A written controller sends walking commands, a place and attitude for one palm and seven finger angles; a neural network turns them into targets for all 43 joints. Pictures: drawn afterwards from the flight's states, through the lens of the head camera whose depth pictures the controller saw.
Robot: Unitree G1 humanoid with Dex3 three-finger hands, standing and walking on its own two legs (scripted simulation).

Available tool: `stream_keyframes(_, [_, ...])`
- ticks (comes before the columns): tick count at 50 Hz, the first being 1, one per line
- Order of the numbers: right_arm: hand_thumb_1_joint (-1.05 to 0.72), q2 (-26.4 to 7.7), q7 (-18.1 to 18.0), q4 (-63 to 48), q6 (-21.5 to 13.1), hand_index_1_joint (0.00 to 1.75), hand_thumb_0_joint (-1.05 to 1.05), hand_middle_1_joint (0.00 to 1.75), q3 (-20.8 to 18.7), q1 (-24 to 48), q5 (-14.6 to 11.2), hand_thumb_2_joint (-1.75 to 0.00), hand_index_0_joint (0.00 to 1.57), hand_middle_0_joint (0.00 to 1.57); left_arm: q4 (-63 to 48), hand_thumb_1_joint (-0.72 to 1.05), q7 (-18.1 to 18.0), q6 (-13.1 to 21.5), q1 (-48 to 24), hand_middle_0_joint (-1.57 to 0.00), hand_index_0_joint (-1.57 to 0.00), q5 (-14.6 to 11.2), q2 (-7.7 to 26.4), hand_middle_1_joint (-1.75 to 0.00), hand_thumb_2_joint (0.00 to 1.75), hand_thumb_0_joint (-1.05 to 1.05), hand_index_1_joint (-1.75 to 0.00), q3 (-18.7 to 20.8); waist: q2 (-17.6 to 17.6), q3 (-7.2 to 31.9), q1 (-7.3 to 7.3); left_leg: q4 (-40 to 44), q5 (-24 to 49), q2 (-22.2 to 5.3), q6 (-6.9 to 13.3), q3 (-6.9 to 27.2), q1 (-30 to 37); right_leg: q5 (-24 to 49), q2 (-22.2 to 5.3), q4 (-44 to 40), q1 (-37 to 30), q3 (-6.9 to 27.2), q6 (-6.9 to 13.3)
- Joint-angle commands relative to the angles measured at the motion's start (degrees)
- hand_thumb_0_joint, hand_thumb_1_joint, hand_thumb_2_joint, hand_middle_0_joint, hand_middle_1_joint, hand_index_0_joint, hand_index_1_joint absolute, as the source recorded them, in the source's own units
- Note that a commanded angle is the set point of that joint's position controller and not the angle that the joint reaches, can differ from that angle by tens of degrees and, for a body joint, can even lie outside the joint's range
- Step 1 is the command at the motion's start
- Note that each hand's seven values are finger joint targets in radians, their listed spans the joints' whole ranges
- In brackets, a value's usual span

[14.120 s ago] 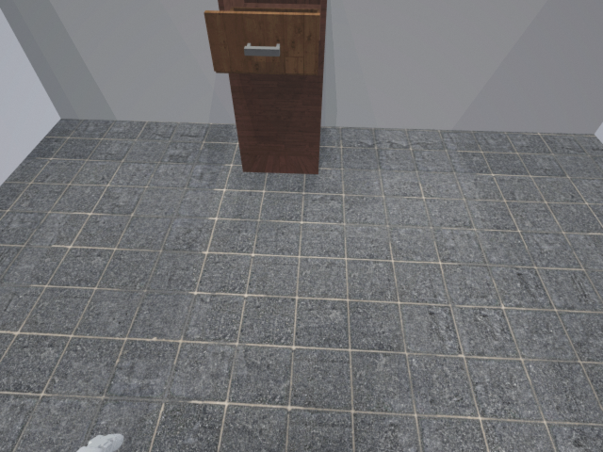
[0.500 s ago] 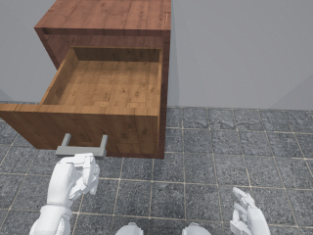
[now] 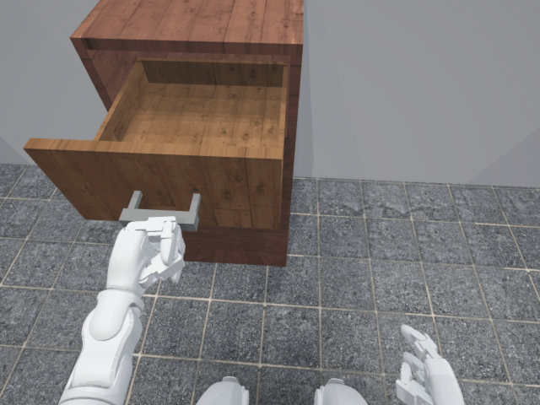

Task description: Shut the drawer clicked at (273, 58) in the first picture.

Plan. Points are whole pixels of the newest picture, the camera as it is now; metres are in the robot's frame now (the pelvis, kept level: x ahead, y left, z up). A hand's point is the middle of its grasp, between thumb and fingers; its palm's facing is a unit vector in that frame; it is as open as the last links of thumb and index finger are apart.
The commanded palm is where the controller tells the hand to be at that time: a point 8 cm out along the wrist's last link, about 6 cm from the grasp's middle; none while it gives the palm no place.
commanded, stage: push the drawer shut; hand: left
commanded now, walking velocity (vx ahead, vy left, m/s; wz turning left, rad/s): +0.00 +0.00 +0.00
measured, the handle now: (163, 209) +0.38 +0.18 +0.06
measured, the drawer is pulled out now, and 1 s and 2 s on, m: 0.24 0.12 0.00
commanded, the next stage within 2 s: none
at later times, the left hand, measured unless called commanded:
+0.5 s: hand (190, 219) +0.37 +0.14 +0.06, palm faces -0.04 -1.00 -0.05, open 3.0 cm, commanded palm +0.36 +0.19 +0.06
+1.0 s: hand (197, 191) +0.42 +0.14 +0.06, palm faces -0.02 -1.00 -0.05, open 3.2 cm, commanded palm +0.42 +0.19 +0.06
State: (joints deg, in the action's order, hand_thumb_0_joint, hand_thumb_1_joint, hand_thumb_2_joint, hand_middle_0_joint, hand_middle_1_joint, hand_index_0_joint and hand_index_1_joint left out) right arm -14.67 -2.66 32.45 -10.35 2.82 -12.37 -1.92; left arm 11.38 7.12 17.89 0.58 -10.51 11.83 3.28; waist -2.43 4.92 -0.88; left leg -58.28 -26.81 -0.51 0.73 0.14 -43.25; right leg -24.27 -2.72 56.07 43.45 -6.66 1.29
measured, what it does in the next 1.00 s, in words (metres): stands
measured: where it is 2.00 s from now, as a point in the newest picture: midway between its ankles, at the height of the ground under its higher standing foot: outside the picture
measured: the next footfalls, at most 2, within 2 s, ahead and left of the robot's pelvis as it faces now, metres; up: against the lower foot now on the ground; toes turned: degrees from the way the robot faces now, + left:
none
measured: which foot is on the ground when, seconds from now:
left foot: down 0.00-1.00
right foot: down 0.00-1.00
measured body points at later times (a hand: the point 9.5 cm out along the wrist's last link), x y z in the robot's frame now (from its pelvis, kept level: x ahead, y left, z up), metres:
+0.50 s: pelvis +0.00 +0.00 +0.00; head +0.08 +0.00 +0.45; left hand +0.36 +0.19 +0.06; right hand +0.13 -0.25 -0.10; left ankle +0.02 +0.11 -0.68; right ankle +0.04 -0.11 -0.68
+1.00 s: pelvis +0.00 +0.00 +0.00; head +0.08 -0.01 +0.44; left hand +0.41 +0.19 +0.06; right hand +0.09 -0.26 -0.12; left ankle +0.02 +0.11 -0.68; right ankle +0.04 -0.11 -0.68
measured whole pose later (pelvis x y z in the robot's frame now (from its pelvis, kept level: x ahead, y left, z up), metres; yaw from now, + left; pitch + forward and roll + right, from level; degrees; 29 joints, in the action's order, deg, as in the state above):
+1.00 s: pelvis +0.00 +0.00 +0.00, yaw -1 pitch +15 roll -1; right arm -15.1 -1.1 36.9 -4.4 1.7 -16.3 -1.2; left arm 45.6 6.3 24.3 -29.8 -8.1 14.1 10.9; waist -1.7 4.9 -3.9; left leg -57.4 -25.7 -1.0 0.8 -1.2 -46.4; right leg -22.8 -2.1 55.6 47.4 -5.2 1.4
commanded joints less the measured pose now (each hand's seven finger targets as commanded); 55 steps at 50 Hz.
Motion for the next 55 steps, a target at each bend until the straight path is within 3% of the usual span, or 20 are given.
stream_keyframes(1, [-0.90,-7.49,-0.39,-6.78,-2.16,0.30,0.00,0.30,-3.37,1.36,-0.15,-0.90,0.20,0.20,-7.82,0.90,-1.15,3.20,-22.05,-1.40,-1.40,-0.92,6.18,-1.60,0.90,0.00,-1.60,3.99,2.61,13.44,-3.03,10.90,3.46,0.93,0.28,2.03,5.30,0.27,1.73,-10.53,-8.47,4.95,-0.30])
stream_keyframes(3, [-0.90,-7.44,-0.29,-6.70,-2.14,0.30,0.00,0.30,-3.55,1.15,-0.06,-0.90,0.20,0.20,-7.61,0.90,-1.20,3.53,-23.94,-1.40,-1.40,-0.74,5.66,-1.60,0.90,0.00,-1.60,3.63,0.47,15.54,-2.78,10.97,4.80,0.98,0.17,1.97,7.02,2.06,1.67,-10.07,-8.65,4.83,-0.16])
stream_keyframes(9, [-0.90,-7.79,0.25,-6.01,-1.24,0.30,0.00,0.30,-3.78,-0.32,0.23,-0.90,0.20,0.20,-3.25,0.90,-1.56,4.25,-27.57,-1.40,-1.40,-0.14,5.58,-1.60,0.90,0.00,-1.60,3.56,2.32,16.45,-3.05,11.21,8.05,0.73,0.18,1.87,7.37,5.74,1.78,-9.71,-9.71,4.60,-0.18])
stream_keyframes(10, [-0.90,-7.81,0.36,-5.82,-1.03,0.30,0.00,0.30,-3.98,-0.64,0.23,-0.90,0.20,0.20,-2.57,0.90,-1.77,4.47,-27.45,-1.40,-1.40,-0.04,6.48,-1.60,0.90,0.00,-1.60,4.87,2.30,16.72,-2.71,11.23,8.55,0.72,0.09,1.79,7.40,6.32,1.82,-9.60,-10.10,4.69,-0.13])
stream_keyframes(13, [-0.90,-7.73,0.71,-5.73,-0.61,0.30,0.00,0.30,-4.21,-1.13,0.28,-0.90,0.20,0.20,-2.65,0.90,-2.02,5.22,-28.49,-1.40,-1.40,0.15,5.11,-1.60,0.90,0.00,-1.60,3.77,0.76,18.06,-2.72,11.43,10.11,0.66,-0.11,1.66,9.12,8.09,1.81,-9.36,-10.04,4.47,-0.03])
stream_keyframes(14, [-0.90,-7.97,0.72,-5.50,-0.36,0.30,0.00,0.30,-4.21,-1.30,0.34,-0.90,0.20,0.20,-1.10,0.90,-2.29,5.24,-29.17,-1.40,-1.40,0.34,6.02,-1.60,0.90,0.00,-1.60,4.34,3.11,17.27,-3.22,11.34,9.61,0.40,0.09,1.88,8.04,7.41,1.99,-9.26,-9.55,4.29,-0.20])
stream_keyframes(17, [-0.90,-7.88,0.94,-5.13,0.09,0.30,0.00,0.30,-4.35,-1.69,0.34,-0.90,0.20,0.20,-0.07,0.90,-2.46,5.93,-32.29,-1.40,-1.40,0.58,5.17,-1.60,0.90,0.00,-1.60,3.64,1.83,17.15,-3.47,11.44,8.82,0.53,0.03,1.71,8.30,6.99,1.94,-9.49,-9.11,4.61,-0.19])
stream_keyframes(21, [-0.90,-7.97,0.88,-4.38,0.79,0.30,0.00,0.30,-4.49,-2.53,0.52,-0.90,0.20,0.20,1.77,0.90,-2.68,6.56,-34.83,-1.40,-1.40,0.82,8.06,-1.60,0.90,0.00,-1.60,6.42,2.03,19.09,-3.31,11.25,10.11,0.59,0.12,1.45,8.22,8.72,2.09,-9.15,-10.71,4.96,-0.19])
stream_keyframes(25, [-0.90,-7.89,0.80,-3.56,1.45,0.30,0.00,0.30,-4.27,-3.04,0.37,-0.90,0.20,0.20,5.89,0.90,-2.01,6.89,-39.31,-1.40,-1.40,0.91,7.86,-1.60,0.90,0.00,-1.60,6.06,2.21,17.92,-4.38,10.93,9.58,0.52,0.21,1.37,7.24,8.55,2.26,-9.19,-9.67,5.13,-0.26])
stream_keyframes(28, [-0.90,-8.01,0.75,-3.19,1.78,0.30,0.00,0.30,-4.45,-3.47,0.46,-0.90,0.20,0.20,6.89,0.90,-1.93,7.43,-41.39,-1.40,-1.40,0.69,9.32,-1.60,0.90,0.00,-1.60,7.58,0.37,19.24,-3.95,10.94,9.89,0.59,0.06,1.38,8.04,8.77,2.21,-9.10,-9.84,5.18,-0.06])
stream_keyframes(32, [-0.90,-8.00,0.99,-2.91,2.25,0.30,0.00,0.30,-4.45,-4.33,0.51,-0.90,0.20,0.20,9.35,0.90,-1.30,7.73,-43.64,-1.40,-1.40,0.47,9.50,-1.60,0.90,0.00,-1.60,7.77,1.39,20.35,-4.24,10.66,11.67,0.56,0.06,1.30,8.01,11.13,2.46,-8.78,-10.69,5.28,-0.11])
stream_keyframes(39, [-0.90,-8.30,1.07,-2.20,3.02,0.30,0.00,0.30,-4.56,-5.25,0.66,-0.90,0.20,0.20,13.29,0.90,-1.44,8.92,-49.52,-1.40,-1.40,0.89,10.88,-1.60,0.90,0.00,-1.60,8.79,1.32,20.79,-4.92,10.36,11.28,0.44,0.21,1.39,7.66,10.74,2.58,-8.51,-9.47,5.25,-0.08])
stream_keyframes(42, [-0.90,-8.06,1.25,-1.52,3.33,0.30,0.00,0.30,-4.51,-5.71,0.70,-0.90,0.20,0.20,15.61,0.90,-1.50,9.40,-53.36,-1.40,-1.40,1.22,9.66,-1.60,0.90,0.00,-1.60,7.85,0.25,20.53,-5.55,10.32,10.06,0.47,0.07,1.51,7.90,9.48,2.65,-8.63,-8.01,5.26,-0.09])
stream_keyframes(44, [-0.90,-8.45,1.07,-1.33,3.64,0.30,0.00,0.30,-4.50,-6.04,0.79,-0.90,0.20,0.20,17.98,0.90,-1.70,9.65,-54.91,-1.40,-1.40,1.54,11.79,-1.60,0.90,0.00,-1.60,9.26,1.82,20.54,-5.95,9.97,8.98,0.48,0.44,1.40,6.44,8.59,2.73,-8.70,-7.95,5.64,-0.24])
stream_keyframes(47, [-0.90,-8.27,1.04,-0.88,3.97,0.30,0.00,0.30,-4.52,-6.60,0.81,-0.90,0.20,0.20,20.55,0.90,-1.53,10.18,-57.76,-1.40,-1.40,1.94,12.07,-1.60,0.90,0.00,-1.60,9.69,0.34,21.64,-5.79,9.67,9.00,0.66,0.32,1.25,6.42,8.74,2.64,-8.48,-8.00,5.93,-0.09])
stream_keyframes(50, [-0.90,-8.32,1.05,-0.29,4.26,0.30,0.00,0.30,-4.22,-7.07,0.80,-0.90,0.20,0.20,24.46,0.90,-1.12,10.49,-62.96,-1.40,-1.40,1.86,11.55,-1.60,0.90,0.00,-1.60,8.75,1.27,20.02,-7.43,9.46,5.79,0.71,0.69,1.20,4.89,5.68,2.89,-9.14,-6.06,6.21,-0.33])
stream_keyframes(51, [-0.90,-8.62,0.92,0.09,4.41,0.30,0.00,0.30,-4.23,-7.40,0.79,-0.90,0.20,0.20,26.03,0.90,-1.18,10.77,-64.84,-1.40,-1.40,2.16,13.69,-1.60,0.90,0.00,-1.60,10.08,1.43,19.22,-7.40,9.54,4.85,0.63,0.62,1.43,3.80,4.70,2.77,-8.95,-5.58,6.18,-0.24])
stream_keyframes(52, [-0.90,-8.59,0.95,0.11,4.51,0.30,0.00,0.30,-4.16,-7.63,0.89,-0.90,0.20,0.20,27.07,0.90,-1.12,10.89,-65.96,-1.40,-1.40,2.03,13.38,-1.60,0.90,0.00,-1.60,10.07,2.02,19.82,-7.72,9.22,4.63,0.83,0.89,1.07,3.28,4.66,2.80,-9.28,-6.16,6.65,-0.42])
stream_keyframes(54, [-0.90,-8.88,0.89,-0.07,4.57,0.30,0.00,0.30,-4.30,-8.53,1.18,-0.90,0.20,0.20,27.39,0.90,-0.85,11.59,-67.46,-1.40,-1.40,2.55,15.84,-1.60,0.90,0.00,-1.60,11.74,-0.60,23.57,-6.95,8.90,6.44,0.84,0.76,1.36,4.63,6.09,2.88,-8.00,-6.41,6.48,-0.11])
stream_keyframes(55, [-0.90,-8.68,1.05,0.05,4.73,0.30,0.00,0.30,-4.16,-9.02,1.26,-0.90,0.20,0.20,29.12,0.90,-0.60,11.47,-67.68,-1.40,-1.40,2.67,14.98,-1.60,0.90,0.00,-1.60,11.36,-0.96,24.25,-7.22,8.71,7.48,0.84,0.69,1.33,5.29,7.13,3.00,-7.89,-6.24,6.33,-0.09])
